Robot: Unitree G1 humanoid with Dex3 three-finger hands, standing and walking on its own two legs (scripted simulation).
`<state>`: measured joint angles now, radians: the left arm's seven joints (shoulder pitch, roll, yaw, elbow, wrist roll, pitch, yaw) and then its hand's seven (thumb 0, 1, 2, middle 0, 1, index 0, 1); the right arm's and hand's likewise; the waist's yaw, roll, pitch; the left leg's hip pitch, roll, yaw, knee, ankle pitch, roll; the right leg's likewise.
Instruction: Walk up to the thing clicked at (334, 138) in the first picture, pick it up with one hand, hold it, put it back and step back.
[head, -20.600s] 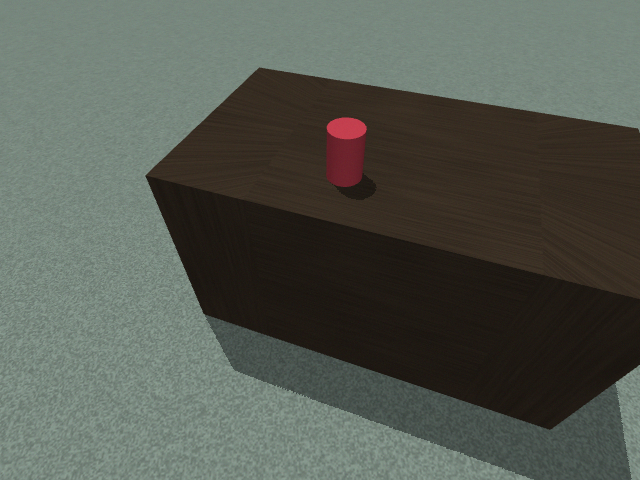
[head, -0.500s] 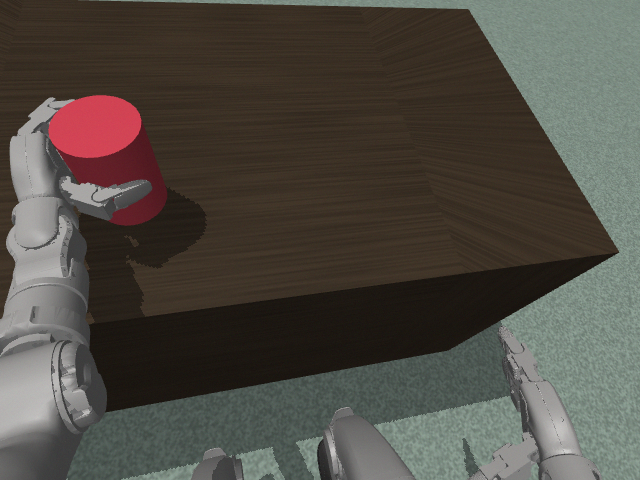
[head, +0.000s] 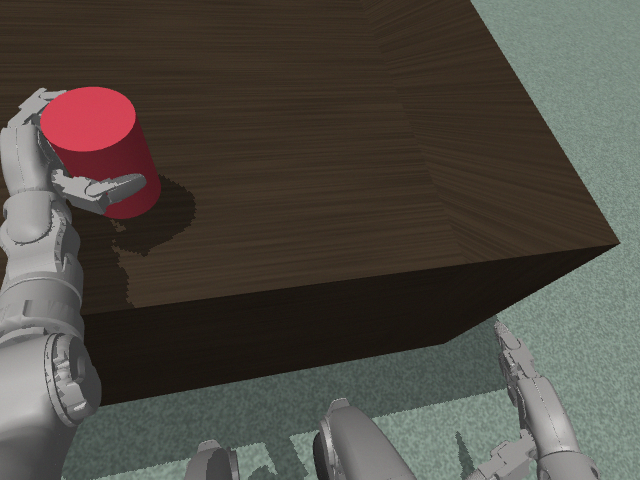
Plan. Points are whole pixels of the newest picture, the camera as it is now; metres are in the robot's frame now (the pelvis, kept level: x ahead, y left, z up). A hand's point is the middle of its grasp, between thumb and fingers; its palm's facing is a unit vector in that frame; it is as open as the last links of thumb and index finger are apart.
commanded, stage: open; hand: left
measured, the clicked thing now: (109, 158) +0.53 +0.16 +0.05
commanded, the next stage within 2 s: withdraw in 0.32 s
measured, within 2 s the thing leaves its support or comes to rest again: neither
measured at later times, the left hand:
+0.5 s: hand (95, 156) +0.53 +0.17 +0.05, palm faces +0.12 -0.99 +0.02, open 16.7 cm
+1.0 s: hand out of the picture +0.53 +0.25 +0.18, palm faces +0.16 -0.98 -0.12, open 17.7 cm
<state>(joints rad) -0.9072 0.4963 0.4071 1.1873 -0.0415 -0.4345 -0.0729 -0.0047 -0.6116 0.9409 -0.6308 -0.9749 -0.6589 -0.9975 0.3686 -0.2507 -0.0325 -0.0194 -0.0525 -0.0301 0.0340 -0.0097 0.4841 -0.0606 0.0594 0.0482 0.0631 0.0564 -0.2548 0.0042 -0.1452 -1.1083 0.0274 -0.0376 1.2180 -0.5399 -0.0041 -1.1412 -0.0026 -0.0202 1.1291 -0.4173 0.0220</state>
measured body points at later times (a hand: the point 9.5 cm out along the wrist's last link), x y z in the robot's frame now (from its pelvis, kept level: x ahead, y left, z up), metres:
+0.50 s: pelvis +0.00 +0.00 +0.00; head +0.14 +0.03 +0.43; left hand +0.52 +0.23 +0.05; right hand +0.16 -0.27 +0.01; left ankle +0.01 +0.12 -0.64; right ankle +0.06 -0.14 -0.63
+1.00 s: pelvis +0.02 +0.00 +0.04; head +0.11 +0.02 +0.48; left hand +0.51 +0.30 +0.19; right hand +0.17 -0.25 +0.01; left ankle +0.01 +0.12 -0.63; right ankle +0.06 -0.14 -0.63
